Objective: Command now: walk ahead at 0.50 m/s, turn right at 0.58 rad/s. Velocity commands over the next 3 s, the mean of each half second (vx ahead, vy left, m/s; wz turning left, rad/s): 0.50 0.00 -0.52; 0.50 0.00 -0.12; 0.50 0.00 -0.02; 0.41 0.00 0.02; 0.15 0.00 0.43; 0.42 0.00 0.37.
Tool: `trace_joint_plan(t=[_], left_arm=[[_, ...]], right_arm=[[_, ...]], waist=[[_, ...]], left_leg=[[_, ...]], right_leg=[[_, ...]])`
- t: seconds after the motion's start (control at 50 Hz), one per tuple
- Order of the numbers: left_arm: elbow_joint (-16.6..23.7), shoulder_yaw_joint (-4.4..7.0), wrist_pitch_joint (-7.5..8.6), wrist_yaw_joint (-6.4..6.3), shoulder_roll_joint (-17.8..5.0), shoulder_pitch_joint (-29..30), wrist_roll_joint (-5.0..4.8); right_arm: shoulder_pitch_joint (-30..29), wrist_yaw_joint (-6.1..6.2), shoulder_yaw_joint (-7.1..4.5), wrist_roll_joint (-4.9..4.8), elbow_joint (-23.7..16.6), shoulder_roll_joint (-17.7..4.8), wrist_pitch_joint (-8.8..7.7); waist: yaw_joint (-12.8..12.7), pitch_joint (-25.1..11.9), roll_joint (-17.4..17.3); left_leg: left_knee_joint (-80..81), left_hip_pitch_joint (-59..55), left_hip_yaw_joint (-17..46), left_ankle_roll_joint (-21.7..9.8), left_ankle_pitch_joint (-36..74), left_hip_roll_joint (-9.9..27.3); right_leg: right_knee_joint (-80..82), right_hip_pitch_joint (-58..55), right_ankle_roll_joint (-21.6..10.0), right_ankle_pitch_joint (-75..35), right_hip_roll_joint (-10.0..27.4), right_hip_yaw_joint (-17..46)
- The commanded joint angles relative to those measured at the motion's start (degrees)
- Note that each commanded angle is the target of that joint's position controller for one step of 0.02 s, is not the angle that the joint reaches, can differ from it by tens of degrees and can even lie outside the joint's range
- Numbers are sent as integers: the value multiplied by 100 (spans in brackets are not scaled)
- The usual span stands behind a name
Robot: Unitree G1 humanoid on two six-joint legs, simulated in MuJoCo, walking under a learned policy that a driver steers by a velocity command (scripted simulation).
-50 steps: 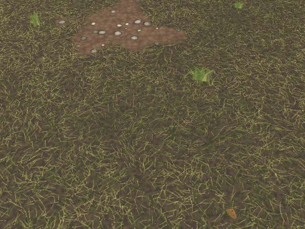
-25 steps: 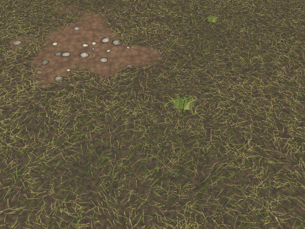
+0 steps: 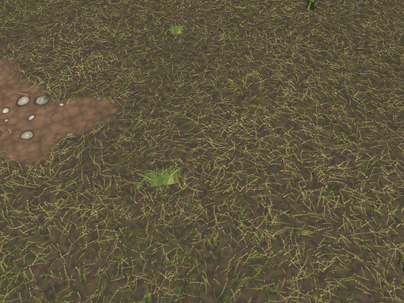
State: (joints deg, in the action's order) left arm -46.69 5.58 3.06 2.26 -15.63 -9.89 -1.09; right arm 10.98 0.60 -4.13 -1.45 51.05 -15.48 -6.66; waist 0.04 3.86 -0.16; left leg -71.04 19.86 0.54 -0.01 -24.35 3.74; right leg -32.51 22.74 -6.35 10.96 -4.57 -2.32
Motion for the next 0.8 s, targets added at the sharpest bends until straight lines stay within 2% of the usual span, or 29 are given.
trace_joint_plan(t=[0.02,0.06,0.12,0.16,0.2,0.26,0.32,0.34,0.36,0.38,0.4,0.42,0.44,0.46,0.48,0.5,0.52,0.56,0.6,0.66,0.72,0.76,0.8], left_arm=[[412,88,131,-80,-520,-136,60],[421,107,150,-152,-651,-227,34],[394,161,144,-275,-882,-543,14],[382,153,106,-310,-864,-685,-6],[356,149,78,-318,-854,-833,-13],[272,148,45,-320,-841,-1075,-42],[286,152,-19,-371,-839,-1110,-29],[302,147,-38,-383,-830,-1059,-6],[335,107,-42,-380,-730,-990,8],[402,7,-19,-348,-483,-939,52],[482,-86,18,-348,-175,-1502,46],[415,-138,67,-339,-199,-2021,-97],[393,-39,85,-328,-727,-1642,-145],[512,-20,85,-317,-838,-999,-99],[636,-26,103,-313,-769,-606,-21],[679,-5,107,-304,-719,-479,42],[678,-16,99,-284,-612,-566,32],[676,-70,76,-264,-400,-640,28],[813,-131,83,-262,-297,-317,74],[937,-213,124,-216,-188,215,76],[1051,-240,154,-152,-194,730,25],[1160,-238,168,-104,-242,1017,-8],[1254,-221,190,-53,-324,1168,-21]], right_arm=[[-68,12,-193,108,-455,-752,-121],[-105,20,-189,170,-529,-619,11],[-731,44,-134,230,-768,-473,78],[-1131,9,-85,211,-888,-374,59],[-1487,-50,-42,162,-1008,-322,25],[-1788,-130,-48,98,-1183,-451,-37],[-1655,-202,-101,81,-1224,-663,-135],[-1379,-212,-122,82,-1156,-722,-168],[-852,-202,-180,127,-1004,-824,-203],[-97,-182,-252,242,-870,-1035,-236],[802,-151,-366,346,-741,-1467,-215],[1176,-220,-388,210,-460,-1416,-136],[877,-231,-244,69,-577,-911,-105],[530,-211,-170,92,-657,-672,-41],[241,-208,-124,161,-674,-606,3],[94,-200,-72,208,-669,-489,3],[52,-197,-44,236,-650,-455,-3],[146,-194,-53,170,-562,-514,-31],[261,-161,-108,132,-491,-747,-37],[415,-119,-140,79,-423,-907,27],[740,-115,-138,23,-299,-990,90],[964,-120,-131,-1,-200,-1013,144],[1046,-114,-140,-20,-133,-1069,207]], waist=[[71,-780,54],[151,-679,72],[-20,-462,165],[-179,-394,328],[-340,-326,464],[-461,-302,546],[-335,-358,686],[-192,-423,800],[71,-652,820],[411,-1289,650],[437,-2230,-435],[321,-2531,-1963],[433,-1695,-1163],[477,-1048,-600],[353,-578,-303],[210,-418,-325],[80,-402,-445],[5,-448,-553],[53,-397,-466],[212,-355,-398],[418,-270,-417],[504,-195,-441],[467,-139,-506]], left_leg=[[319,1664,445,-19,579,420],[849,1489,340,150,748,407],[1983,1673,218,356,1640,234],[2910,1490,195,362,2393,37],[3628,1229,145,328,2909,-149],[4109,1092,243,244,2967,-277],[4409,876,335,83,2353,-339],[4466,612,252,-14,2185,-354],[4667,-96,114,-175,2264,-414],[4458,-1373,470,-491,2328,57],[4451,-3461,2302,-1222,1860,1244],[5228,-4204,4480,-1815,539,2014],[5439,-3670,4230,-1595,-440,1839],[5484,-2891,3324,-1349,-331,1578],[5640,-2079,2710,-1270,271,1342],[5759,-1615,2290,-1221,809,1148],[5873,-1323,2000,-1191,1177,1005],[6067,-1142,1625,-1284,1683,928],[6243,-1122,1342,-1374,2113,967],[6332,-1102,787,-1237,2416,794],[6254,-1172,489,-1115,2481,723],[6142,-1439,529,-1077,2464,860],[5956,-1744,597,-1003,2602,1032]], right_leg=[[1813,-1784,-1090,-1126,1538,2392],[1947,-1349,-1100,-1557,1421,2127],[2020,-1091,-990,-1747,1213,1785],[1956,-981,-791,-1429,996,1600],[1913,-902,-652,-1036,933,1608],[1623,-1205,-586,-777,1102,1968],[1098,-1696,-505,-844,1302,2463],[910,-1793,-457,-1114,1337,2496],[483,-1773,-340,-1674,1151,2386],[-577,-1393,-154,-1777,862,2088],[-2504,158,250,-453,193,1469],[-3854,1552,463,2225,-100,1224],[-4354,2139,462,2007,235,1450],[-4388,2201,449,1540,459,1243],[-4080,2081,429,1209,629,1079],[-3695,1876,404,962,827,1045],[-3449,1599,394,841,942,974],[-2983,1457,443,754,1047,786],[-2342,1581,534,386,1135,656],[-1195,1369,598,-572,1094,482],[-383,1021,642,-1165,903,294],[-93,1000,598,-1135,829,262],[148,957,469,-820,767,247]])
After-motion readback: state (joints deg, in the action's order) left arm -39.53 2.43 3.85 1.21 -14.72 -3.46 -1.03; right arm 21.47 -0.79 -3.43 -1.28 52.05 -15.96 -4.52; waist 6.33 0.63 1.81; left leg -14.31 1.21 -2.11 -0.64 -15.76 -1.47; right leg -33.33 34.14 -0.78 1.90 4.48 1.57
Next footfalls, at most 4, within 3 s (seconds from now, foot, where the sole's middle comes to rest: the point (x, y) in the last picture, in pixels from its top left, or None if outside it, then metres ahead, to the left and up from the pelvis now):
0.38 left None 0.42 0.11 -0.76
0.88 right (276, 255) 0.60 -0.21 -0.76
1.40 left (228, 168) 0.95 -0.06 -0.76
1.90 right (300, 128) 1.16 -0.38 -0.76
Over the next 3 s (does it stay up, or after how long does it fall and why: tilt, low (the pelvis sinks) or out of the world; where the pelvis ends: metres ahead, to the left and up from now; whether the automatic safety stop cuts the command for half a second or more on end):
stays up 1.38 -0.25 0.01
